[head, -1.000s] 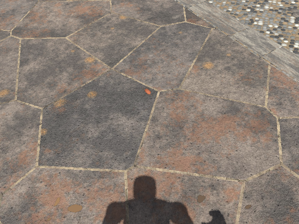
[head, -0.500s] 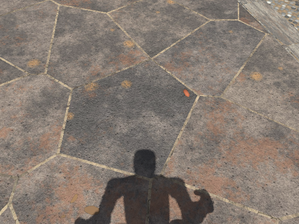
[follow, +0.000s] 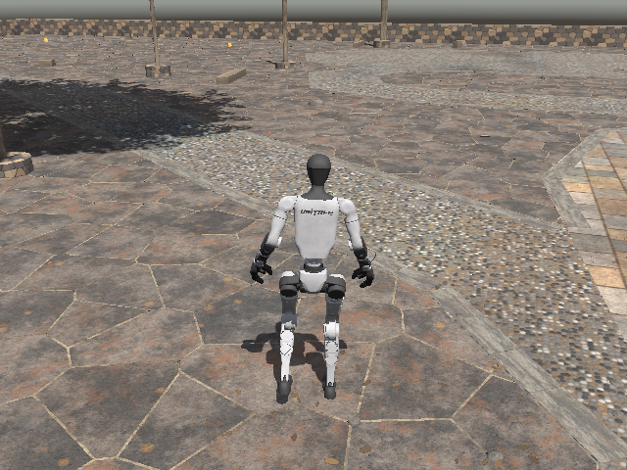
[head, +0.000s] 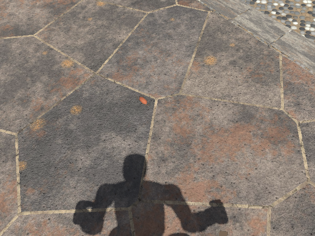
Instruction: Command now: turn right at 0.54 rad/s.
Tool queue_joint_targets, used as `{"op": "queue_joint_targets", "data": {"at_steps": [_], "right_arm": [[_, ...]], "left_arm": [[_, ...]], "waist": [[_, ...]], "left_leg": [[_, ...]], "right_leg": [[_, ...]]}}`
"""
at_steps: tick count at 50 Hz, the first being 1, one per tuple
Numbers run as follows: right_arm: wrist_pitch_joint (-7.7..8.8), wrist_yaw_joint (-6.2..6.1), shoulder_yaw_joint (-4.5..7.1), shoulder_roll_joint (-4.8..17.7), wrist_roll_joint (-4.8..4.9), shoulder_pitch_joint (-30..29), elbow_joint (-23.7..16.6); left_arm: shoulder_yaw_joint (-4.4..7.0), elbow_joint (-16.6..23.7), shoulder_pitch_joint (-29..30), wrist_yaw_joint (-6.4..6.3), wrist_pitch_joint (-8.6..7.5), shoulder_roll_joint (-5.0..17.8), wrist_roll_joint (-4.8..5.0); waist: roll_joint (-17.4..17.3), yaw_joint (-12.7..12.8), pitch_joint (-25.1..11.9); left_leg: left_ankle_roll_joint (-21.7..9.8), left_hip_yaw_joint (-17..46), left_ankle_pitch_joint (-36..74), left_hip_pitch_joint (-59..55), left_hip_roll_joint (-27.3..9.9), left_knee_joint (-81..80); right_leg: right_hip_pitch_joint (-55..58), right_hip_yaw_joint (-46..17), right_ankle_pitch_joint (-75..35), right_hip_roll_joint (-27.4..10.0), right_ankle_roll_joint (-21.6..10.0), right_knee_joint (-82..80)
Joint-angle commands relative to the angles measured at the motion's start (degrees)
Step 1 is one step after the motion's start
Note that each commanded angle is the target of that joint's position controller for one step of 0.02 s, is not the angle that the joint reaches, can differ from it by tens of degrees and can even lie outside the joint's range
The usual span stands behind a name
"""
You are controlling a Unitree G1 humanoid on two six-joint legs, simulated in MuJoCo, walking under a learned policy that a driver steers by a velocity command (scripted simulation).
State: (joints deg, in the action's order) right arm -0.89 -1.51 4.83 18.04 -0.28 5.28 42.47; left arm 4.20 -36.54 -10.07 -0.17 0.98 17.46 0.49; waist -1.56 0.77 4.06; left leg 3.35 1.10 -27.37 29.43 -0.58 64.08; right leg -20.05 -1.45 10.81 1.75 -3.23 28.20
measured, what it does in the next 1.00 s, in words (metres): steps on the spot: left foot, then right foot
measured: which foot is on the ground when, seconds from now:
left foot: up 0.00-0.26, down 0.28-0.64, up 0.66-0.92, down 0.94-1.00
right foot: down 0.00-0.28, up 0.30-0.60, down 0.62-0.94, up 0.96-1.00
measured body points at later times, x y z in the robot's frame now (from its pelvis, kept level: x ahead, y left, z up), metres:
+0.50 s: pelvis +0.02 +0.04 +0.00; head +0.06 +0.05 +0.45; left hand +0.26 +0.28 -0.10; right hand +0.07 -0.26 -0.09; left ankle +0.06 +0.16 -0.74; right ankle -0.04 -0.09 -0.67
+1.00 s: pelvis +0.01 +0.06 -0.02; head +0.05 +0.08 +0.43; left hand +0.19 +0.33 -0.12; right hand +0.13 -0.24 -0.10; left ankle +0.02 +0.14 -0.74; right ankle -0.05 -0.09 -0.70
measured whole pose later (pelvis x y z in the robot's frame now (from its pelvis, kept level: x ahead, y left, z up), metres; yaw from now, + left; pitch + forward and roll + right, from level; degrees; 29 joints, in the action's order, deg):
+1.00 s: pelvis +0.01 +0.06 -0.02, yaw -3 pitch +1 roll -1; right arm -1.8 1.3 4.5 18.2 -0.3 11.1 39.0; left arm 5.0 -39.2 -7.4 -2.6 2.0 17.6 -0.2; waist 2.4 -0.5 3.3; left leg -3.9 -2.0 -18.8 19.3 1.7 37.6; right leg -21.2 0.2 32.0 -3.5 3.7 53.3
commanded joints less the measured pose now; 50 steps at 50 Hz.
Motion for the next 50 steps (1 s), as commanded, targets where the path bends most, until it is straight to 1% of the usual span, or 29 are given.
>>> {"op": "queue_joint_targets", "data": {"at_steps": [1,5,10,13,14,15,16,17,18,19,20,23,26,27,29,30,31,32,33,34,37,39,41,44,46,47,48,49,50], "right_arm": [[0.35,-0.52,1.07,3.82,0.13,2.53,-2.83],[0.48,-0.59,0.46,2.77,0.27,0.48,-3.27],[1.46,0.45,0.86,3.94,0.8,0.3,-3.74],[2.6,1.31,1.37,4.1,0.82,4.67,-2.73],[2.73,1.18,2.11,6.43,0.28,6.37,-2.39],[2.32,0.62,2.95,11.12,-0.76,5.34,-3.25],[2.32,0.94,2.97,11.59,-2.66,4.88,-3.28],[2.61,0.78,1.99,8.23,-2.21,2.26,-4.9],[2.5,0.43,1.39,5.81,-1.43,-0.25,-5.23],[2.3,0.18,1.12,4.99,-0.57,-1.2,-5.51],[2.19,-0.04,0.84,4.6,0.15,-0.79,-5.31],[1.6,-0.38,0.38,4.24,-0.23,2.92,-3.91],[1.52,0.55,-0.41,3.18,0.08,1.47,-3.21],[1.36,0.95,-0.05,4.52,0.49,2.71,-2.71],[1.17,1.33,0.26,6.38,1.65,3.41,-2.09],[1.5,1.38,0.34,6.8,2.15,5.28,-1.58],[2.15,1.64,0.03,6.43,1.44,6.27,-1.67],[3.06,2.19,-0.63,4.15,0.41,6.66,-2.57],[3.12,2.06,-1.05,3.18,0.8,4.95,-2.58],[2.7,1.87,-0.67,4.63,0.88,3.29,-2.8],[0.89,1.32,0.16,4.77,1.07,3.42,-3.53],[0.01,1.72,0.49,4.17,1.52,3.34,-4.31],[-0.72,2.19,0.38,3.31,1.64,3.75,-4.69],[-1.47,3.07,0.51,3.4,1.76,5.42,-5.14],[-1.7,3.37,1.11,3.84,1.65,8.7,-4.58],[-1.55,2.82,1.91,6.01,1.13,9.61,-4.87],[-1.08,1.66,3.68,14.59,0.89,10.29,-6.71],[0.28,2.54,2.84,14.06,-1.51,12.24,-7.84],[1.46,2.89,2.34,12.59,-1.68,10.21,-8.07]], "left_arm": [[2.47,4.55,2.08,-1.09,-0.38,9.12,-0.3],[2.99,4.55,1.31,-1.93,0.17,10.18,0.06],[3.03,5.33,2.42,-1.5,0.99,10.12,-0.01],[2.7,6.07,4.57,-1.64,1.57,9.28,0.96],[2.27,6.16,3.3,-1.83,1.66,7.66,0.91],[1.36,6.46,0.65,-1.7,1.57,4.16,0.27],[2.54,7.79,0.9,-1.69,0.93,7.87,0.22],[3.86,6.19,-1.11,-1.63,0.75,11.76,-0.05],[4.42,4.68,-1.82,-1.49,1.04,12.22,0.38],[4.12,3.48,-2.45,-1.77,1.58,10.3,0.34],[3.64,3.52,-1.97,-1.81,1.92,8.71,0.22],[1.81,4.76,1.34,-1.7,1.69,4.11,0.38],[-0.25,4.49,2.25,-1.37,1.41,-0.26,-0.97],[0.04,4.15,2.52,-1.34,1.34,0.62,-0.71],[0.88,2.27,-0.46,-1.28,1.13,2.66,-0.35],[1.31,2.05,-1.06,-1.42,1.02,4.55,-0.42],[1.85,2.48,-2.45,-2.02,0.97,7.53,-0.69],[2.84,2.45,-2.29,-2.65,1.31,11.9,-1.43],[2.65,1.91,-1.88,-2.21,1.35,9.65,-1.74],[2.09,2.56,0.28,-1.92,1.07,7.29,-1.72],[2.26,2.58,0.92,-2.44,0.08,7.2,-1.17],[2.27,2.5,0.45,-2.83,-0.52,7.15,-1.13],[2.61,2.38,2.31,-2.78,-0.63,7.85,-0.63],[2.93,2.26,5.0,-2.59,0.03,8.5,0.12],[2.81,1.64,5.27,-2.5,0.28,7.9,1.02],[2.46,0.24,1.55,-2.18,0.07,6.14,0.71],[0.97,2.46,1.09,-2.04,0.03,1.92,-2.6],[1.2,4.25,6.63,-2.58,-0.24,3.6,-1.59],[1.82,3.9,7.22,-2.85,-0.11,5.8,-0.39]], "waist": [[7.97,-1.95,-11.24],[8.96,-0.54,-11.39],[11.64,0.36,-10.16],[11.49,-2.48,-10.17],[8.4,-2.33,-10.67],[-6.22,0.54,-10.35],[-15.97,0.56,-7.98],[-10.04,0.85,-7.26],[-6.99,1.71,-6.28],[-5.52,1.7,-5.86],[-5.55,0.71,-5.24],[-6.62,-1.35,-6.93],[-9.49,-1.31,-8.94],[-10.62,-2.09,-8.16],[-9.39,-0.48,-6.69],[-8.06,-0.56,-6.5],[-4.32,-0.86,-8.7],[6.3,-2.76,-10.07],[11.66,-1.52,-10.67],[11.25,-1.01,-8.08],[14.64,-0.46,-5.05],[13.37,0.19,-4.6],[10.65,-0.33,-4.95],[10.86,-1.18,-6.53],[9.13,-3.01,-7.55],[2.38,-2.62,-7.55],[-17.12,-0.79,-7.47],[-13.68,-5.02,-11.53],[-7.48,-4.25,-9.21]], "left_leg": [[1.67,2.03,4.81,1.87,0.54,-3.09],[2.61,3.19,7.09,-1.07,1.24,-14.07],[1.34,3.69,6.6,-6.14,2.68,-23.97],[-0.87,2.4,15.03,-14.19,2.93,-39.69],[-2.85,5.85,19.61,-20.1,-2.24,-43.52],[-8.56,18.8,27.13,-24.94,-15.07,-46.32],[-18.43,30.24,34.09,-20.59,-23.14,-47.83],[-19.77,26.63,34.06,-19.6,-22.6,-47.35],[-16.89,19.78,32.23,-19.21,-18.5,-46.11],[-14.58,15.41,30.04,-20.06,-14.82,-45.35],[-14.68,13.59,32.7,-21.09,-14.18,-44.9],[-15.78,9.38,38.15,-24.07,-11.94,-44.23],[-14.81,7.26,37.8,-22.25,-10.2,-43.35],[-14.97,8.36,37.4,-21.7,-10.1,-43.1],[-14.21,10.12,37.1,-19.48,-9.7,-41.52],[-12.3,11.29,35.54,-17.24,-9.38,-41.37],[-9.07,11.37,30.51,-13.3,-8.43,-40.24],[-5.58,6.1,20.79,-8.38,-3.42,-36.37],[-3.04,1.59,10.96,-9.71,-0.47,-33.42],[-1.95,0.42,9.97,-8.53,0.04,-30.45],[-2.07,-0.57,3.75,-4.09,0.1,-20.97],[-2.04,-0.14,-6.64,-0.29,-1.1,-12.19],[-1.62,-0.84,-4.58,-1.23,-2.15,-12.85],[-1.82,-3.95,3.11,-7.69,-1.13,-20.41],[-3.75,-6.38,13.37,-15.53,1.59,-31.83],[-5.89,-1.15,23.75,-21.32,0.72,-38.41],[-13.92,23.7,47.62,-30.27,-15.75,-42.08],[-24.25,33.25,48.67,-26.56,-22.22,-44.68],[-23.89,28.7,44.71,-25.77,-20.28,-44.81]], "right_leg": [[10.57,-13.6,-27.13,-12.19,-10.78,-7.6],[9.69,-16.28,-18.3,-11.53,-10.2,-6.97],[7.76,-23.19,-11.03,-11.01,-9.42,-5.86],[6.74,-25.14,-11.33,-8.44,-6.42,-1.83],[2.72,-23.18,-3.95,-5.73,-3.47,1.98],[-6.26,-13.42,13.35,1.69,0.37,14.7],[-13.69,-7.47,27.69,5.33,3.15,27.04],[-13.8,-9.03,24.78,2.13,4.68,36.38],[-14.1,-8.24,20.68,1.53,5.58,39.79],[-14.58,-7.68,17.8,1.42,6.59,41.39],[-15.93,-7.7,15.72,1.55,7.53,42.72],[-12.79,-5.66,14.66,1.7,8.77,34.36],[-0.14,-1.77,16.52,-1.68,8.86,14.33],[2.33,-0.14,15.33,-0.88,9.03,9.32],[9.26,1.63,2.36,0.5,7.69,-6.04],[13.8,0.02,-3.31,-0.35,5.96,-10.62],[20.35,-4.18,-11.75,-5.39,3.99,-8.42],[22.75,-8.07,-21.36,-11.74,-0.18,-3.42],[17.53,-9.65,-16.04,-13.9,-4.38,-4.7],[15.43,-10.52,-12.14,-14.55,-5.46,-6.36],[13.54,-11.71,-16.02,-17.72,-6.89,-6.61],[14.24,-12.75,-24.75,-21.37,-9.7,-6.22],[13.85,-9.78,-27.13,-20.99,-9.35,-5.5],[12.01,-4.7,-25.85,-19.07,-7.23,-2.92],[8.92,-0.64,-18.45,-16.9,-3.8,2.6],[4.0,3.76,-7.55,-13.34,0.29,10.93],[-13.32,8.63,23.37,-5.01,7.44,30.16],[-16.17,-1.59,31.97,-0.73,7.55,40.0],[-17.71,-3.67,28.66,-2.05,7.11,44.18]]}}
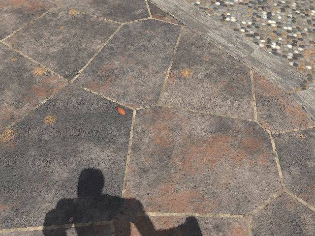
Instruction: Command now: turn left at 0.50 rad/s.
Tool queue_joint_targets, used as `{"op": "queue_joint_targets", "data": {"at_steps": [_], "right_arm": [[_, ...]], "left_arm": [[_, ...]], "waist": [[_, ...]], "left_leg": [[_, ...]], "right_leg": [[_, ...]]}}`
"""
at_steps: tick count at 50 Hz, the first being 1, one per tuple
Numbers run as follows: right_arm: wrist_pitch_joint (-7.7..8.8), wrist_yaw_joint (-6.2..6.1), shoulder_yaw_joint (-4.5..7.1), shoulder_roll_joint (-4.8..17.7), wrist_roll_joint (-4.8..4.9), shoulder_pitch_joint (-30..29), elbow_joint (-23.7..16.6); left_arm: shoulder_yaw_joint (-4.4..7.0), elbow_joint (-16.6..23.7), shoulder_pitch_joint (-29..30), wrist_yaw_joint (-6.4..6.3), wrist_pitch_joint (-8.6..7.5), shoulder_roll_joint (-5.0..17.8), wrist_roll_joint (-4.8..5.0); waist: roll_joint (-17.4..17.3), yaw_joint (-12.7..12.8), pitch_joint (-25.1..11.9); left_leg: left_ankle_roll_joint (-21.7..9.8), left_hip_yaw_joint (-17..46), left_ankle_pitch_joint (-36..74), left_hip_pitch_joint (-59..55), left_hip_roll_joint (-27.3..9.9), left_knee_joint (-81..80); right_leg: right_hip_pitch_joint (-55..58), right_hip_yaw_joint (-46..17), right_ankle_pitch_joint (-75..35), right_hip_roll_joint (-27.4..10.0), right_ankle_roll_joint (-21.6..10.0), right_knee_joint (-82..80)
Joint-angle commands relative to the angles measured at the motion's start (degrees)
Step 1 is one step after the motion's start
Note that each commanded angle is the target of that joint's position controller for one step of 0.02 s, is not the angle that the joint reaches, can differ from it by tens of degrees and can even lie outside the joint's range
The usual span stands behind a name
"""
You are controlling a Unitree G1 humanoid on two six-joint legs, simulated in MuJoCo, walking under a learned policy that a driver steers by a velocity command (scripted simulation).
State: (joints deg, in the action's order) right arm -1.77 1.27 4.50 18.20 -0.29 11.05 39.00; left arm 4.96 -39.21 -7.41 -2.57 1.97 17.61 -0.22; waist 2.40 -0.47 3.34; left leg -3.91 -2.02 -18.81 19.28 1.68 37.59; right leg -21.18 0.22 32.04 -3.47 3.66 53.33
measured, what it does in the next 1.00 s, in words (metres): steps on the spot: right foot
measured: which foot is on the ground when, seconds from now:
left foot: down 0.00-1.00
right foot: up 0.00-0.48, down 0.50-0.86, up 0.88-1.00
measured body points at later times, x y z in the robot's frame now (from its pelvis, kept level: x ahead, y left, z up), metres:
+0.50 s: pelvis +0.01 -0.02 +0.01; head +0.04 -0.01 +0.46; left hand +0.08 +0.29 -0.08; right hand +0.25 -0.25 -0.07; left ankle +0.01 +0.08 -0.72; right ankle +0.05 -0.14 -0.73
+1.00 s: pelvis +0.02 -0.03 +0.01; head +0.05 -0.03 +0.46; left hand +0.16 +0.27 -0.07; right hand +0.17 -0.31 -0.09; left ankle +0.01 +0.09 -0.72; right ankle +0.01 -0.15 -0.66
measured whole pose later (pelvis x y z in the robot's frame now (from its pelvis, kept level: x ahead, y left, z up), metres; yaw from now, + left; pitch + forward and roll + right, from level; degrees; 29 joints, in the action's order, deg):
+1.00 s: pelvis +0.02 -0.03 +0.01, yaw +4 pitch +0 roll +1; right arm -0.2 -2.2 4.3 16.5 -0.5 11.1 38.9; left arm 4.8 -36.4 -9.4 -0.1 2.7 20.4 1.5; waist 1.4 -0.7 3.7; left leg -0.7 -2.5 -15.3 13.4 -0.1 28.4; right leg -26.5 -3.6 29.0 2.3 3.0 59.6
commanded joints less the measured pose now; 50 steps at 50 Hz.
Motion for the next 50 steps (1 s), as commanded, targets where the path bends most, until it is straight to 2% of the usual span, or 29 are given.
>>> {"op": "queue_joint_targets", "data": {"at_steps": [1,2,3,6,10,13,16,20,22,23,24,25,26,27,28,29,30,31,32,34,38,41,43,44,45,46,47,48,50], "right_arm": [[2.84,-0.24,2.39,11.07,-0.58,2.11,-4.46],[2.66,-0.83,2.02,9.88,0.49,0.07,-4.64],[2.37,-1.39,1.64,9.36,1.08,-1.29,-4.87],[1.68,-2.49,1.18,8.52,0.76,-0.92,-5.5],[1.04,-3.19,1.48,9.11,0.95,0.01,-5.8],[0.54,-3.32,1.78,9.51,0.8,-0.63,-6.32],[0.15,-3.01,2.06,9.81,0.68,-1.23,-6.78],[-0.41,-2.51,2.16,9.7,0.89,-2.75,-7.41],[-0.72,-2.52,1.63,8.53,1.07,-3.86,-7.5],[-0.88,-2.67,1.06,7.29,1.27,-4.55,-7.44],[-0.79,-2.79,0.22,5.1,1.17,-3.02,-6.68],[-0.4,-2.69,-0.85,1.98,-0.27,0.82,-5.63],[0.07,-2.54,-0.7,2.27,-0.82,4.63,-4.75],[0.43,-2.65,-0.51,3.75,-1.83,3.44,-4.6],[0.7,-2.69,-0.1,4.93,-1.82,1.46,-3.94],[0.86,-2.71,-0.05,4.49,-1.91,-1.65,-3.8],[0.79,-2.73,0.02,4.39,-1.83,-3.66,-4.18],[0.85,-2.71,0.0,4.26,-1.58,-4.02,-4.38],[1.03,-2.78,0.03,4.27,-1.23,-3.78,-4.26],[1.53,-3.05,0.35,4.71,-0.93,-2.46,-3.68],[2.55,-3.03,0.91,4.08,-0.56,-2.04,-3.64],[2.76,-2.62,1.63,4.51,-0.19,-0.91,-3.54],[2.42,-2.6,2.34,6.11,-0.4,0.44,-3.42],[2.26,-2.7,2.67,7.31,-0.75,1.59,-3.28],[2.36,-3.0,2.62,7.72,-0.91,0.99,-3.62],[2.58,-3.38,2.07,6.74,-0.91,0.75,-4.42],[2.66,-3.74,1.62,6.07,-0.61,-0.98,-4.95],[2.57,-3.86,1.6,6.24,-0.03,-3.27,-5.04],[2.01,-3.98,2.07,7.92,0.11,-3.64,-4.57]], "left_arm": [[1.41,5.8,3.94,-0.65,-1.04,6.43,0.3],[1.72,4.65,3.32,-1.04,-1.01,6.71,-0.09],[1.92,4.43,2.74,-1.17,-0.98,6.9,-0.24],[1.57,3.41,0.91,-0.53,-1.23,5.18,0.3],[1.17,3.57,2.7,-0.47,-1.51,4.32,0.28],[1.09,3.47,3.36,-0.16,-1.99,4.34,0.43],[1.09,3.43,3.53,0.41,-2.77,4.52,0.58],[1.23,3.05,1.98,1.36,-3.9,5.1,0.96],[1.1,2.17,-0.44,2.06,-4.31,4.93,0.96],[0.84,1.47,-2.08,2.47,-4.56,4.18,0.68],[0.43,1.34,-2.26,2.73,-4.72,3.63,-0.11],[0.2,2.33,-0.85,2.67,-4.74,5.58,-1.42],[-0.76,3.09,3.76,2.66,-4.65,5.52,-2.53],[-1.64,3.15,5.07,2.89,-4.73,2.85,-2.52],[-1.79,3.12,5.85,3.11,-4.74,2.52,-1.49],[-1.21,2.31,3.95,3.03,-4.57,4.53,-0.61],[-0.93,1.91,2.23,2.87,-4.56,6.28,0.02],[-0.77,1.71,1.56,2.62,-4.49,7.51,0.16],[-0.65,1.91,1.17,2.42,-4.34,8.34,0.19],[-0.6,2.89,1.26,2.17,-3.95,8.45,0.44],[0.12,4.46,0.21,1.61,-2.67,9.09,1.36],[0.39,6.13,0.31,1.43,-1.6,8.66,1.63],[0.22,7.1,0.0,1.61,-1.24,7.62,1.77],[0.03,7.24,-0.92,1.75,-1.06,6.78,1.79],[0.22,7.37,-1.8,1.95,-0.9,6.73,1.61],[1.29,7.33,-1.87,2.11,-0.74,9.13,1.42],[1.86,6.91,-2.5,2.31,-0.37,9.65,1.66],[1.47,6.56,-3.04,2.45,0.19,8.06,1.91],[0.29,7.35,-0.99,2.74,0.64,5.24,1.72]], "waist": [[-8.6,-1.6,-6.74],[-6.2,-0.86,-6.2],[-6.89,-0.06,-6.09],[-8.03,0.37,-8.21],[-8.55,-0.69,-7.35],[-9.85,-1.06,-6.22],[-10.54,-1.42,-5.84],[-11.22,-1.23,-7.59],[-11.17,-0.32,-9.18],[-10.71,0.82,-9.74],[-9.04,0.99,-9.77],[-0.8,-1.65,-10.43],[7.02,-6.22,-7.17],[8.3,-5.29,-6.35],[6.13,-4.31,-4.81],[5.54,-2.3,-4.35],[5.94,-1.05,-3.61],[5.82,-1.0,-2.67],[5.92,-1.07,-2.19],[5.28,-0.96,-2.23],[3.01,-0.13,-4.85],[-0.3,0.03,-6.64],[-5.88,0.05,-6.64],[-10.25,-0.14,-6.47],[-15.64,-0.1,-6.74],[-13.25,-0.61,-6.69],[-8.33,0.53,-6.15],[-6.42,1.52,-4.74],[-7.88,0.04,-3.63]], "left_leg": [[-13.48,27.34,31.18,-14.81,-19.27,-17.67],[-10.7,24.84,27.41,-14.7,-16.85,-17.46],[-9.42,23.07,27.62,-13.36,-15.12,-17.6],[-9.17,20.93,28.18,-13.89,-12.67,-18.2],[-9.11,23.28,20.51,-15.14,-11.74,-18.77],[-9.05,25.75,13.59,-12.56,-10.87,-19.08],[-9.36,28.69,11.66,-10.38,-10.33,-18.45],[-9.08,32.05,18.6,-11.25,-10.26,-15.86],[-8.06,31.53,23.4,-11.99,-9.92,-13.38],[-6.66,30.09,23.97,-10.76,-8.85,-11.94],[-4.01,28.31,19.55,-8.57,-7.06,-11.26],[-0.32,22.74,7.72,-5.78,-2.64,-5.61],[2.99,15.99,-7.47,-3.17,3.01,-4.06],[5.38,13.87,-7.48,-6.59,0.26,-5.64],[5.92,13.12,-1.45,-8.13,-0.51,-9.1],[5.98,12.67,3.81,-9.13,-0.22,-11.57],[5.97,12.52,6.28,-10.0,-0.3,-12.26],[5.77,11.85,7.15,-10.34,-0.51,-12.4],[5.37,10.71,6.69,-10.39,-0.34,-11.82],[4.74,8.78,5.45,-8.86,-0.07,-10.26],[4.7,7.09,7.46,-7.45,-0.03,-8.63],[3.12,7.68,11.09,-10.63,-1.8,-9.23],[-0.73,12.42,14.63,-14.44,-7.0,-12.76],[-5.04,18.15,19.7,-16.56,-13.35,-15.56],[-10.8,24.72,27.54,-16.91,-21.68,-17.67],[-14.5,26.81,33.43,-15.62,-26.15,-18.14],[-13.8,23.45,33.73,-13.7,-25.26,-17.53],[-11.13,18.28,30.79,-12.52,-22.03,-17.42],[-9.08,11.64,30.14,-12.97,-17.99,-17.76]], "right_leg": [[-17.26,-5.62,2.19,2.08,-0.33,18.43],[-17.4,-5.9,-2.24,1.26,-0.33,16.43],[-15.66,-6.11,-5.67,1.11,0.02,14.85],[-12.83,-5.38,-10.93,3.03,1.21,13.11],[-13.02,-6.05,-12.62,3.75,2.42,3.12],[-10.35,-6.64,-12.7,4.2,2.63,-3.27],[-6.94,-6.93,-11.42,4.95,2.15,-8.09],[-2.14,-6.62,-10.36,5.67,0.91,-14.35],[2.06,-5.4,-13.53,5.05,-0.05,-20.46],[6.63,-4.45,-19.27,4.58,-0.9,-27.03],[11.79,-5.82,-27.7,2.58,-2.13,-33.68],[15.82,-15.07,-35.86,-5.61,-4.99,-36.21],[12.18,-20.6,-43.53,-10.54,-11.56,-34.83],[6.45,-23.65,-35.55,-12.26,-15.64,-36.88],[6.34,-20.97,-27.23,-8.18,-13.37,-36.92],[6.67,-18.89,-21.65,-5.04,-10.51,-36.32],[5.97,-18.66,-19.35,-4.01,-9.28,-36.39],[4.89,-19.28,-18.33,-3.87,-8.81,-36.48],[4.14,-19.7,-17.75,-3.55,-8.68,-36.43],[4.49,-20.95,-18.75,-3.36,-9.44,-35.51],[7.03,-23.47,-29.06,-2.51,-11.43,-30.56],[4.12,-22.21,-30.1,0.29,-10.25,-26.22],[-1.78,-17.17,-24.39,4.13,-7.28,-19.65],[-5.91,-12.41,-18.2,7.05,-5.03,-13.14],[-9.2,-7.54,-2.17,8.14,-3.2,-2.91],[-11.72,-6.58,5.6,5.89,-1.53,10.15],[-11.82,-6.98,4.19,4.04,-0.7,15.56],[-11.86,-6.46,0.99,2.56,-0.14,13.7],[-11.63,-3.22,-4.57,1.36,0.85,7.97]]}}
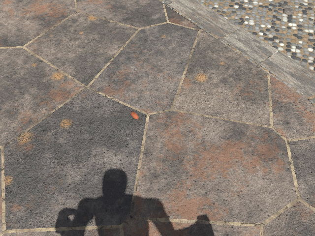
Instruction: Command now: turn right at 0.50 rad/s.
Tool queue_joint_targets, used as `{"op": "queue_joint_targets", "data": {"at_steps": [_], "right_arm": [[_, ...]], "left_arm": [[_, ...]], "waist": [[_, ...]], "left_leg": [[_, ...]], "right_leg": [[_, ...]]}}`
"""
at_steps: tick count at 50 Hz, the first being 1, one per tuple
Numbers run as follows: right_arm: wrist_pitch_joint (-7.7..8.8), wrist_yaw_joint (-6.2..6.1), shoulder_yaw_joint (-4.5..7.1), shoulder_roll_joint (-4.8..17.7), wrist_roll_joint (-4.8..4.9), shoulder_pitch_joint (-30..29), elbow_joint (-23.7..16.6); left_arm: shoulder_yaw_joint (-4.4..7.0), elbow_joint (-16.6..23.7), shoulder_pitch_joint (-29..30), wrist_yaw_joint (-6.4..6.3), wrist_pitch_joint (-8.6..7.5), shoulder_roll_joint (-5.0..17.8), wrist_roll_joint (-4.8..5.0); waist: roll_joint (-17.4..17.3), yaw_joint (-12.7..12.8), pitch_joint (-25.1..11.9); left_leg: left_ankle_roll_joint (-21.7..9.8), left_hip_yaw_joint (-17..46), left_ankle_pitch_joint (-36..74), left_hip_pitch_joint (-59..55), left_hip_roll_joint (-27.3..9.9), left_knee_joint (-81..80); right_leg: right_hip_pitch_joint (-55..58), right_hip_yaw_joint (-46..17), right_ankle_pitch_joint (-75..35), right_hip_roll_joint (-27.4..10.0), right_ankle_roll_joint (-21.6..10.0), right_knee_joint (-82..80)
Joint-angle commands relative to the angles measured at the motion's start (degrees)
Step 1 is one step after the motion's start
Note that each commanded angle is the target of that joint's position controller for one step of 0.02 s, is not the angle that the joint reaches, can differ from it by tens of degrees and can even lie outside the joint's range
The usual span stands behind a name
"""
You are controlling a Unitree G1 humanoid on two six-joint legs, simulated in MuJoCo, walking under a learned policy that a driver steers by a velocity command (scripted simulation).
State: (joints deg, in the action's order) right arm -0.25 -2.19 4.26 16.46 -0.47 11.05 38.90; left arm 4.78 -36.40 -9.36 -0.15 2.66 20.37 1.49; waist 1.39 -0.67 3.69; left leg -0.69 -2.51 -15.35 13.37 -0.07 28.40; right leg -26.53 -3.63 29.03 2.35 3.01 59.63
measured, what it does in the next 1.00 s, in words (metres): walks ahead: right foot, then left foot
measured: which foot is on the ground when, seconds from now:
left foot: down 0.00-0.16, up 0.18-0.66, down 0.68-1.00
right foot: up 0.00-0.16, down 0.18-0.70, up 0.72-1.00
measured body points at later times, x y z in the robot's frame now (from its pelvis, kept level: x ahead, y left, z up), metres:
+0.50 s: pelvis +0.08 -0.07 +0.01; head +0.10 -0.10 +0.46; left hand +0.21 +0.20 -0.08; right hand +0.20 -0.37 -0.08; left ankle +0.25 +0.07 -0.69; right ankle -0.01 -0.14 -0.74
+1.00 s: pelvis +0.36 -0.07 +0.01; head +0.40 -0.06 +0.46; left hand +0.58 +0.16 -0.07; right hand +0.38 -0.36 -0.10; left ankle +0.31 +0.02 -0.74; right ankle +0.51 -0.25 -0.68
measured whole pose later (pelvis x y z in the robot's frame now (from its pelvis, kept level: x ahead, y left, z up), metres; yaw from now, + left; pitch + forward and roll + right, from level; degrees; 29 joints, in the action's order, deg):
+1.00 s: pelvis +0.36 -0.07 +0.01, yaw -3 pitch +2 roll +0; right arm 3.1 -0.2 2.7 16.3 1.3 21.0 43.2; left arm 1.2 -35.2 -6.2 0.6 -6.0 17.4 -0.9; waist 2.2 -3.9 2.6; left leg -4.3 7.4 -13.0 5.8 6.1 17.4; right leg -37.6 -5.7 2.5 -3.7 4.0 40.0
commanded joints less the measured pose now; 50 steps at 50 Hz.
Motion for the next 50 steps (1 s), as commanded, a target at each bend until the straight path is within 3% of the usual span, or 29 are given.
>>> {"op": "queue_joint_targets", "data": {"at_steps": [1,3,5,7,8,9,10,11,12,13,14,16,19,24,27,30,32,33,34,35,36,37,38,39,40,41,44,47,50], "right_arm": [[-0.03,-0.52,2.44,10.06,0.11,-3.71,-4.34],[-0.78,-0.31,2.75,10.76,0.25,-3.7,-4.27],[-1.03,0.11,3.02,11.61,1.06,-2.65,-3.65],[-0.74,0.62,2.93,11.32,2.27,-1.9,-3.04],[-0.4,1.0,2.25,8.65,1.87,0.25,-2.17],[-0.04,1.61,0.78,4.07,-0.2,-1.25,-3.34],[1.2,1.53,0.53,4.03,-0.13,-7.46,-8.08],[2.38,1.68,1.49,7.46,1.7,-10.61,-8.43],[3.1,2.01,2.05,9.12,2.4,-10.03,-7.91],[3.49,1.93,2.38,9.37,1.55,-8.07,-6.14],[3.86,1.89,2.42,9.23,0.47,-7.44,-5.41],[4.63,2.48,2.09,7.56,0.04,-7.03,-4.24],[5.22,2.76,1.26,5.59,0.19,-8.96,-3.49],[5.57,3.94,-0.3,4.06,1.27,-13.52,-3.47],[5.97,4.66,-0.7,4.72,1.86,-15.89,-4.57],[6.42,5.54,-0.89,5.43,1.98,-15.71,-5.2],[6.44,5.63,-0.41,6.62,1.88,-11.7,-4.51],[6.34,5.37,0.39,7.82,1.67,-6.17,-2.93],[6.16,4.95,1.55,10.02,1.66,1.97,-0.86],[5.81,4.42,2.53,13.97,1.47,11.4,0.01],[5.89,4.91,3.06,16.74,1.79,14.0,1.03],[5.81,4.74,1.71,11.15,2.59,12.81,0.87],[5.43,4.23,1.33,9.88,1.94,9.85,0.14],[5.08,3.93,1.25,9.67,1.28,7.66,-0.6],[4.85,3.75,0.9,8.75,0.97,6.12,-1.26],[4.77,3.47,0.51,8.08,0.51,4.99,-1.87],[4.69,2.62,0.58,8.42,1.29,4.06,-1.68],[4.52,1.76,1.18,10.23,1.78,5.6,-0.57],[3.85,1.23,1.5,10.97,2.14,9.57,1.0]], "left_arm": [[0.09,5.15,1.4,0.73,-0.04,1.88,-0.02],[-0.28,6.41,2.15,1.55,-0.17,1.74,0.16],[0.27,6.57,0.56,1.83,-0.14,3.2,0.27],[0.9,5.06,-4.2,1.43,0.2,3.51,0.02],[1.87,3.6,-8.24,0.8,0.19,5.09,0.11],[3.41,3.23,-13.71,0.05,-0.26,10.33,0.55],[3.86,5.11,-14.89,0.73,-2.41,15.82,-1.2],[2.69,5.12,-13.67,1.1,-4.23,11.45,-2.05],[1.63,4.61,-11.38,0.9,-5.12,8.59,-1.74],[1.12,4.94,-9.26,0.55,-5.34,7.19,-1.22],[0.68,5.04,-7.63,0.09,-5.15,6.48,-1.05],[0.23,4.96,-8.04,-0.69,-5.3,5.85,-1.68],[0.39,3.56,-10.87,-1.32,-5.68,5.97,-1.13],[0.4,0.24,-13.85,-0.98,-5.92,6.54,-0.64],[0.42,-1.62,-15.5,-0.49,-5.88,6.8,-0.64],[0.66,-3.05,-15.96,-0.4,-5.54,7.34,-0.54],[0.86,-3.18,-14.3,-0.6,-5.26,8.22,-0.63],[0.76,-3.09,-13.16,-0.83,-5.02,8.1,-0.7],[0.27,-2.7,-13.13,-1.21,-4.93,7.03,-1.09],[-0.8,-0.46,-13.24,-1.59,-5.34,4.71,-2.39],[-2.1,0.98,-16.74,-1.18,-6.66,0.33,-2.48],[-1.39,1.16,-11.93,-0.48,-8.03,5.12,-0.81],[-1.1,2.29,-6.88,0.25,-9.18,6.25,0.52],[-1.41,2.6,-4.56,0.34,-10.04,5.45,-0.28],[-1.2,2.83,-3.55,0.39,-10.37,5.25,-1.64],[-1.12,2.93,-4.24,0.52,-10.23,4.84,-2.22],[-1.68,2.77,-5.11,0.56,-9.12,2.81,-2.7],[-2.74,4.78,2.22,0.43,-9.15,0.52,-2.81],[-2.99,5.83,8.69,1.01,-9.78,-0.11,-1.93]], "waist": [[-7.96,-0.13,-4.65],[-10.1,-0.96,-6.54],[-10.46,-0.85,-8.0],[-8.55,1.12,-9.17],[-4.24,1.91,-9.18],[9.94,3.53,-7.42],[15.6,5.45,-7.15],[8.56,6.37,-4.99],[7.94,4.3,-1.66],[5.55,2.77,-0.58],[5.42,2.05,-0.33],[5.6,1.62,-1.36],[4.36,2.7,-1.8],[5.9,6.22,-0.32],[5.23,7.51,1.88],[5.43,7.03,2.34],[5.74,4.17,-0.62],[4.77,0.89,-4.73],[3.08,-2.83,-10.81],[-4.21,-5.83,-18.33],[-18.43,-2.74,-21.88],[-11.83,-5.09,-17.55],[-9.03,-5.0,-10.1],[-3.77,-3.87,-7.2],[-1.94,-2.41,-4.8],[-3.09,-0.66,-4.7],[-4.91,1.27,-3.36],[-4.82,-0.71,-1.04],[-5.36,-3.44,-1.75]], "left_leg": [[-11.93,9.34,27.28,-6.63,-15.03,-8.19],[-11.43,5.91,28.38,-6.37,-14.78,-7.22],[-10.84,5.21,27.43,-7.3,-16.02,-5.16],[-7.89,2.76,9.52,-2.59,-15.19,-2.28],[-5.08,-0.49,-3.87,4.22,-12.55,3.98],[0.1,-6.55,-19.04,19.69,-6.34,23.72],[1.92,2.14,-25.01,34.57,1.94,35.06],[0.81,8.06,-20.48,37.04,-1.1,39.26],[-0.55,8.46,-14.24,37.09,-2.57,37.89],[-0.5,8.06,-9.14,35.47,-3.8,36.13],[0.22,7.96,-4.31,33.5,-4.2,32.83],[1.6,6.41,3.57,28.74,-2.95,29.21],[3.33,5.74,9.85,25.93,-1.29,18.68],[4.31,3.96,14.88,21.66,-1.79,6.16],[2.02,3.35,13.0,23.39,-2.37,3.52],[-1.12,2.18,9.02,23.16,-1.9,1.9],[-3.52,0.22,7.17,16.18,0.36,0.88],[-5.04,-1.43,8.84,7.69,2.54,-0.84],[-7.07,0.06,11.06,-5.39,2.37,-0.44],[-12.18,17.31,7.46,-23.07,-8.32,-0.62],[-20.27,45.47,-4.06,-35.42,-19.31,-8.52],[-18.55,45.88,-10.76,-34.29,-18.71,-12.2],[-16.95,37.8,-6.72,-27.74,-16.91,-12.97],[-15.88,32.79,-1.03,-21.62,-14.52,-13.5],[-15.58,29.5,5.18,-16.63,-12.59,-14.48],[-15.54,27.22,9.33,-13.12,-11.05,-15.69],[-16.27,22.4,16.9,-5.79,-9.09,-17.49],[-13.75,17.43,18.46,0.48,-5.39,-17.6],[-11.35,17.75,15.52,2.39,-4.55,-16.08]], "right_leg": [[-3.7,2.25,-2.52,-4.7,1.68,-1.82],[1.68,4.36,-3.51,-4.94,1.09,-10.02],[5.13,6.49,-6.51,-3.95,0.11,-17.19],[13.74,9.68,-13.41,-0.95,-2.64,-27.2],[21.41,7.67,-12.5,0.06,-4.63,-30.55],[29.44,-11.39,-10.93,-11.43,-10.23,-36.79],[27.47,-40.31,1.74,-23.52,-22.99,-45.83],[26.23,-40.77,11.43,-24.05,-23.66,-49.78],[23.81,-36.4,14.51,-22.08,-20.9,-50.18],[22.65,-31.55,11.38,-19.45,-18.32,-49.06],[21.53,-27.39,6.55,-16.98,-16.86,-48.97],[19.91,-21.56,-2.43,-13.45,-15.71,-49.6],[20.64,-16.82,-11.46,-11.46,-15.18,-48.89],[21.41,-12.41,-15.13,-12.61,-14.76,-49.15],[24.52,-12.01,-17.52,-14.91,-15.25,-48.99],[28.55,-10.49,-25.49,-16.74,-14.65,-47.49],[29.45,-7.51,-41.68,-16.17,-13.2,-42.88],[28.82,-4.12,-53.73,-14.14,-11.87,-35.87],[24.31,-0.75,-59.52,-11.61,-9.96,-25.19],[9.76,2.06,-45.38,-7.94,-6.73,-7.24],[-9.85,0.83,-0.3,2.46,-2.75,9.95],[-16.97,-4.64,0.36,-0.6,-3.06,14.48],[-19.58,-3.71,-4.51,-3.13,-3.71,13.98],[-18.37,-2.82,-8.22,-5.1,-4.05,11.01],[-16.71,-2.45,-10.86,-6.28,-3.51,7.13],[-13.76,-2.46,-12.53,-7.02,-2.95,4.99],[-11.23,-0.26,-13.39,-6.89,-0.19,-1.43],[-7.58,1.25,-24.34,-4.96,1.42,-15.39],[-0.55,1.61,-34.59,-1.77,1.69,-25.85]]}}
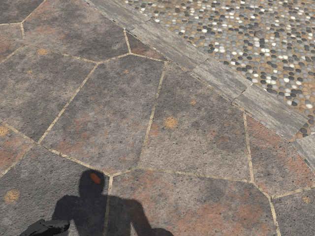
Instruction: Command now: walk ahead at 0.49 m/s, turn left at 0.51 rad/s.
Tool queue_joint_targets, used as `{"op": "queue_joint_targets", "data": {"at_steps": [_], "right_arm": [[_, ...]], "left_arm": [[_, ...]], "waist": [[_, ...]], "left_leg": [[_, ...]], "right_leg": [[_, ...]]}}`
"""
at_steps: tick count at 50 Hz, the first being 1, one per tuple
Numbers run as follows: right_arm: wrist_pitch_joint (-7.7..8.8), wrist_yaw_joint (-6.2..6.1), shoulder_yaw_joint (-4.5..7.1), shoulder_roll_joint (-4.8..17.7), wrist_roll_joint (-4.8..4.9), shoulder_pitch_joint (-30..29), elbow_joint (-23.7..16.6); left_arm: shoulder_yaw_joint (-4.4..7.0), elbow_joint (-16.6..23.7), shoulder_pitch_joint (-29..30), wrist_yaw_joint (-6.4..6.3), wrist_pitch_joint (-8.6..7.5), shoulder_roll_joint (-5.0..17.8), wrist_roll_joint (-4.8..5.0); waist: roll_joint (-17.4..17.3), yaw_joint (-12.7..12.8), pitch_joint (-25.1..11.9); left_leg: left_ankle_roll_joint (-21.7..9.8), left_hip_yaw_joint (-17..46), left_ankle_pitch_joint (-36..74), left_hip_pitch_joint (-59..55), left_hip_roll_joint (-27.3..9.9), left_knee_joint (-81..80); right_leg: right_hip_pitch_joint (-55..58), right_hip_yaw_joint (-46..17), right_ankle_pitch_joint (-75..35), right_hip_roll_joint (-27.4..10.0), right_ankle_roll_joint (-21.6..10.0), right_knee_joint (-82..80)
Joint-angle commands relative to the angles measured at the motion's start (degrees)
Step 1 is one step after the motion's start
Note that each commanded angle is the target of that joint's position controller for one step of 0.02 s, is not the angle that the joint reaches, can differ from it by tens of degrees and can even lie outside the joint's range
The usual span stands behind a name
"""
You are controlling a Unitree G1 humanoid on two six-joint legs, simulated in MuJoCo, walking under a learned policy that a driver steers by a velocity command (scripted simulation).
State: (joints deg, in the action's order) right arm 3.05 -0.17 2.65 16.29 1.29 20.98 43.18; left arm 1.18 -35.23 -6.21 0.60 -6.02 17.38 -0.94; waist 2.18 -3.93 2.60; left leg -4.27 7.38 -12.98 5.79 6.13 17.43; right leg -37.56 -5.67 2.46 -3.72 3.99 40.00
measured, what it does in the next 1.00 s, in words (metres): walks ahead: right foot, then left foot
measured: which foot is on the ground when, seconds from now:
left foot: down 0.00-0.16, up 0.18-0.64, down 0.66-1.00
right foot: up 0.00-0.12, down 0.14-0.68, up 0.70-1.00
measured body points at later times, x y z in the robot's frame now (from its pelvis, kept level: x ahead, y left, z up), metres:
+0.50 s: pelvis +0.28 -0.03 +0.00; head +0.31 -0.02 +0.45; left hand +0.22 +0.26 -0.12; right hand +0.54 -0.21 -0.09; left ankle +0.37 +0.17 -0.69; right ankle +0.24 -0.14 -0.75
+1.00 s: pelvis +0.52 +0.11 +0.00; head +0.54 +0.11 +0.45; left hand +0.61 +0.40 -0.11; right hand +0.64 -0.16 -0.12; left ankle +0.45 +0.18 -0.75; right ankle +0.70 -0.03 -0.68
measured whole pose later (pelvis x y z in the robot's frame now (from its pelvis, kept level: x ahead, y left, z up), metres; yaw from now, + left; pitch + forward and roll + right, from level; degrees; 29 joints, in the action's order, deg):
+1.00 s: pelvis +0.52 +0.11 +0.00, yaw +12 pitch +0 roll +2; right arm 5.2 0.3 3.9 15.6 -1.0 18.3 45.8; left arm 3.3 -44.4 -10.5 0.8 -1.9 17.6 1.5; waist 2.9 -2.9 2.3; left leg -2.4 -11.1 -12.9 0.4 2.2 13.3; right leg -38.7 -3.7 2.0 -6.6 1.4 50.0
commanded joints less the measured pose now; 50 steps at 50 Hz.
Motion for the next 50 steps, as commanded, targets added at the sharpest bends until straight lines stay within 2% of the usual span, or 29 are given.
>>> {"op": "queue_joint_targets", "data": {"at_steps": [1,5,6,7,8,9,10,11,12,13,14,16,20,23,26,29,31,32,33,34,35,36,37,38,39,40,42,44,50], "right_arm": [[0.35,-0.9,3.17,11.21,0.67,0.61,-2.83],[-0.5,-1.16,3.41,10.64,0.67,0.52,-2.48],[-0.74,-1.03,3.29,10.08,0.48,-0.2,-2.77],[-0.8,-0.69,2.58,8.16,0.0,-0.55,-3.36],[-0.8,-0.51,1.14,4.21,-1.57,0.55,-4.99],[-0.24,-0.21,-0.16,0.4,0.64,10.36,-6.08],[-0.45,-0.57,1.07,7.05,1.69,8.22,-4.38],[-0.75,-0.61,2.03,10.19,1.36,0.95,-5.36],[-1.01,-0.77,2.08,9.67,0.58,-2.22,-6.14],[-1.02,-0.56,2.2,8.91,-0.06,-3.97,-6.96],[-1.25,-0.18,2.21,7.81,0.23,-3.67,-7.17],[-1.87,0.13,1.85,5.59,0.55,-3.66,-7.25],[-2.07,0.63,1.19,3.87,-0.13,-8.27,-9.26],[-1.3,1.7,0.77,3.37,0.01,-12.19,-9.88],[-0.65,2.62,0.08,2.13,-0.04,-18.31,-11.8],[-0.24,3.14,-0.03,2.4,-0.11,-22.13,-13.82],[0.0,3.15,0.84,4.52,-0.63,-20.22,-13.9],[0.07,2.88,1.92,6.55,-0.88,-14.45,-12.41],[0.0,2.24,3.46,9.4,-0.94,-5.37,-9.58],[-0.53,1.06,4.9,14.42,-1.58,5.03,-7.58],[-0.51,0.77,4.7,17.27,-2.17,4.05,-8.03],[-0.15,0.92,3.59,11.75,-1.95,3.36,-8.5],[0.23,0.96,2.81,9.69,-1.56,0.32,-7.57],[0.66,1.17,2.27,7.73,-1.29,-2.82,-6.94],[1.07,1.39,1.91,6.0,-1.44,-5.63,-6.76],[1.67,1.49,1.67,4.76,-1.86,-7.37,-6.69],[2.99,1.5,1.97,4.39,-2.0,-8.66,-5.51],[3.66,1.16,2.35,4.99,-2.26,-9.16,-4.13],[3.09,-0.12,3.24,7.82,-1.97,-6.86,-1.29]], "left_arm": [[0.88,4.89,6.44,0.39,-1.22,3.51,0.88],[2.61,4.33,4.15,0.39,-1.5,6.8,1.46],[3.35,3.42,0.24,0.17,-1.66,7.78,1.4],[4.28,2.5,-5.9,-0.21,-1.79,9.34,0.95],[5.1,1.98,-14.81,-0.78,-1.43,12.59,0.31],[5.83,-0.22,-16.48,-0.16,-0.53,15.84,0.09],[4.73,1.0,-14.74,0.06,-0.31,9.47,0.74],[3.95,1.27,-12.0,-0.2,-0.16,6.63,0.93],[3.52,0.98,-9.32,-0.14,0.0,5.89,0.47],[3.24,0.27,-8.0,-0.14,0.05,4.87,0.26],[3.14,-0.25,-7.38,-0.29,-0.18,4.52,-0.13],[3.31,-1.43,-7.16,-0.31,-0.74,4.17,0.33],[4.35,-3.86,-7.86,-0.34,-0.98,6.8,0.68],[4.57,-4.97,-7.5,-0.49,-0.49,8.08,0.82],[4.73,-7.09,-10.84,-0.52,0.16,9.3,1.48],[4.89,-9.75,-14.33,-0.11,1.17,10.43,2.75],[5.01,-10.87,-14.2,-0.18,2.0,11.99,3.39],[4.88,-11.33,-13.53,-0.29,2.4,12.48,3.55],[4.2,-11.55,-13.36,-0.48,2.46,11.42,3.45],[2.52,-9.96,-13.59,-0.47,1.95,7.67,1.66],[0.63,-9.02,-20.65,0.14,1.0,1.27,1.6],[2.57,-9.89,-15.3,0.26,0.43,8.75,3.41],[3.2,-7.84,-11.08,0.29,0.34,9.7,4.49],[2.98,-7.74,-9.42,-0.1,0.45,8.35,3.79],[3.19,-7.97,-9.43,-0.32,0.91,7.7,2.81],[3.23,-8.82,-11.69,-0.31,1.8,6.8,2.81],[2.9,-9.59,-13.68,-0.46,3.29,4.13,2.97],[2.89,-8.7,-11.68,-0.68,4.09,3.35,2.81],[1.84,-5.08,-1.73,1.06,3.48,1.26,2.19]], "waist": [[-6.47,-0.29,-0.85],[-8.71,2.33,-1.9],[-8.87,4.59,-3.69],[-7.75,7.93,-8.79],[-0.34,10.71,-18.64],[19.78,5.38,-24.53],[10.66,7.11,-19.06],[4.62,8.59,-11.05],[0.62,7.52,-6.68],[1.25,6.58,-3.64],[3.39,5.41,-2.7],[4.18,4.8,-1.86],[1.7,5.18,-0.09],[0.83,6.45,0.53],[-0.35,8.75,1.95],[-0.26,8.7,3.22],[1.62,5.61,1.03],[2.11,1.6,-2.83],[1.73,-3.16,-8.28],[-4.45,-6.68,-17.2],[-16.41,-1.0,-25.91],[-8.99,-4.69,-23.61],[-9.21,-3.25,-13.71],[-6.74,-1.12,-9.16],[-7.18,0.81,-6.14],[-8.02,2.75,-5.31],[-7.03,4.42,-4.13],[-6.1,4.87,-1.36],[-4.35,1.66,2.38]], "left_leg": [[-7.27,9.32,11.8,8.85,-11.42,-4.21],[-4.68,15.23,12.66,1.15,-14.67,2.67],[-3.67,14.91,16.65,1.24,-13.51,6.74],[-1.94,12.87,17.73,3.3,-10.29,16.09],[-0.05,8.15,5.16,10.69,-5.97,32.82],[2.97,2.87,-22.47,30.75,0.25,50.56],[3.5,4.23,-18.67,36.6,-4.78,56.9],[3.71,2.33,-12.95,37.49,-6.62,57.39],[4.15,0.78,-8.95,35.59,-8.66,55.94],[4.4,0.78,-6.61,34.66,-10.13,53.43],[4.47,0.48,-5.12,32.04,-11.51,51.92],[4.69,-1.07,-4.17,31.25,-12.08,49.78],[5.68,-1.37,2.09,35.27,-13.12,40.86],[5.22,-3.53,11.16,33.34,-12.6,31.0],[3.96,-6.23,13.96,30.88,-11.21,22.97],[1.7,-7.3,8.53,29.78,-9.41,17.61],[-0.31,-9.46,3.19,24.17,-7.02,14.56],[-1.7,-10.8,4.37,15.2,-5.42,12.06],[-3.24,-10.91,8.9,0.67,-4.93,10.34],[-6.69,2.08,13.51,-18.99,-16.89,13.67],[-15.15,29.07,4.43,-31.42,-30.94,7.31],[-13.61,28.99,0.36,-26.59,-30.0,3.1],[-11.09,18.5,2.64,-19.39,-27.73,1.69],[-9.34,12.27,6.0,-12.43,-24.78,0.0],[-8.36,7.65,8.24,-6.87,-22.7,-2.09],[-7.76,4.09,9.5,-2.81,-21.37,-4.53],[-8.29,-0.29,12.8,1.29,-21.22,-7.99],[-7.9,-4.83,15.43,2.83,-20.94,-9.95],[-5.95,-14.81,17.12,-0.55,-19.83,-11.44]], "right_leg": [[11.59,2.73,-8.78,4.6,0.42,-8.13],[14.99,0.21,-1.84,3.79,-2.72,-11.99],[20.63,1.3,-0.48,4.04,-4.26,-13.74],[30.91,0.2,0.14,1.4,-6.57,-14.36],[46.19,-10.27,4.72,-8.91,-10.01,-12.82],[61.16,-38.0,17.44,-21.08,-19.42,-19.0],[56.29,-40.05,29.92,-20.12,-17.69,-22.57],[48.55,-29.58,26.91,-17.31,-15.18,-23.43],[41.5,-22.03,17.72,-14.78,-14.18,-24.17],[36.77,-16.8,11.55,-12.73,-14.22,-25.38],[33.49,-12.39,8.39,-11.07,-13.68,-26.94],[31.35,-7.0,4.53,-10.08,-14.32,-29.24],[32.6,-0.37,-2.81,-11.33,-15.87,-31.71],[33.63,6.2,-6.45,-9.77,-14.51,-31.82],[35.16,9.34,-7.75,-9.97,-13.8,-31.63],[39.62,8.7,-12.52,-12.15,-13.95,-30.09],[42.39,8.24,-27.77,-12.73,-13.38,-24.51],[41.6,9.26,-35.81,-11.56,-12.3,-17.44],[35.92,10.88,-35.71,-8.98,-10.51,-7.04],[21.42,11.4,-13.93,-5.44,-8.07,11.41],[3.19,5.48,31.76,4.84,-4.92,29.37],[-0.76,-2.22,31.69,3.15,-4.97,34.43],[-4.5,-0.55,26.77,0.55,-5.2,33.68],[-3.33,0.6,21.93,-1.88,-4.92,30.72],[-1.33,0.79,18.22,-3.25,-4.42,28.28],[2.5,0.22,15.06,-4.32,-4.01,27.66],[4.8,0.34,12.42,-4.57,-3.08,26.95],[2.22,-0.46,9.03,-4.68,-2.26,24.11],[0.69,3.19,-5.76,-3.45,-3.01,4.49]]}}
Next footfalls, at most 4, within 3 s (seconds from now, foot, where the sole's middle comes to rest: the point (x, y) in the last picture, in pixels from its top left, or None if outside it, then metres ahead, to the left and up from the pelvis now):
0.14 right None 0.28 -0.14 -0.78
0.66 left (103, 230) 0.49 0.19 -0.78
1.20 right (141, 156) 0.83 0.03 -0.78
1.70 left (105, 110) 1.12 0.21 -0.78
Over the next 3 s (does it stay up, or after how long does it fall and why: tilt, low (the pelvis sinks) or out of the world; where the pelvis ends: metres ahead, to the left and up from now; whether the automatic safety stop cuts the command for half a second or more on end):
stays up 1.37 0.00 -0.01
